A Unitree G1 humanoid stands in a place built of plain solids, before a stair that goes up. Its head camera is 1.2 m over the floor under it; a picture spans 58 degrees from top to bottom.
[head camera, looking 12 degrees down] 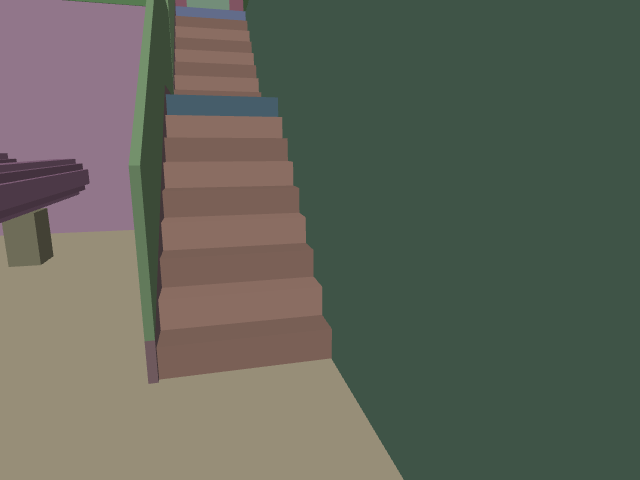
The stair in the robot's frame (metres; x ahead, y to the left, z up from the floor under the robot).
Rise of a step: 0.18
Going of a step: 0.22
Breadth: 0.95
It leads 14 degrees to the left of straight ahead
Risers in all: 9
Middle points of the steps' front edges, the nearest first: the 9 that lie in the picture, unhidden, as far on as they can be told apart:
2.21 0.39 0.18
2.42 0.45 0.37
2.64 0.50 0.55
2.85 0.56 0.73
3.07 0.61 0.91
3.28 0.67 1.10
3.50 0.72 1.28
3.71 0.78 1.46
3.93 0.84 1.64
